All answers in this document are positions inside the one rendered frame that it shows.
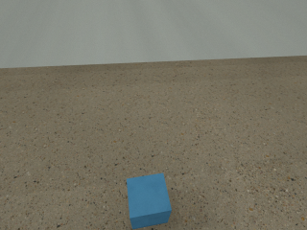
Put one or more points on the carton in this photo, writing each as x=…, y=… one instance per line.
x=149, y=202

